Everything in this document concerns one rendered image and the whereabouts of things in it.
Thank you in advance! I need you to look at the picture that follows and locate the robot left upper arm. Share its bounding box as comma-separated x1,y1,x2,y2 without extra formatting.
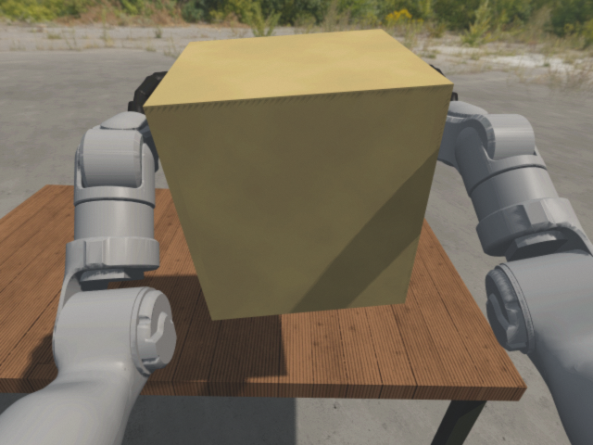
0,286,177,445

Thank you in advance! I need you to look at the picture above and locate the robot right upper arm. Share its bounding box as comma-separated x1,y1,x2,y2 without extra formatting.
486,249,593,445

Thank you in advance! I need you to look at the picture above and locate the robot left forearm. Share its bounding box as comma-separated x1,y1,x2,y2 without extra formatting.
52,111,159,367

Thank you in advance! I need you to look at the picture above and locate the robot right forearm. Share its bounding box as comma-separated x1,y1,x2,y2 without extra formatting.
437,101,593,262

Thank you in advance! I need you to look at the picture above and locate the table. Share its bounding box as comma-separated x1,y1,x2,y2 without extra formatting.
0,184,527,445

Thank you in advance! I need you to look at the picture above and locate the left robot hand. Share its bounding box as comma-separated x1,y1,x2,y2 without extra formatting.
128,71,167,115

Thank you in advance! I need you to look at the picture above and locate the carton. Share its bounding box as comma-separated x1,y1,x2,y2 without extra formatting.
143,29,454,321

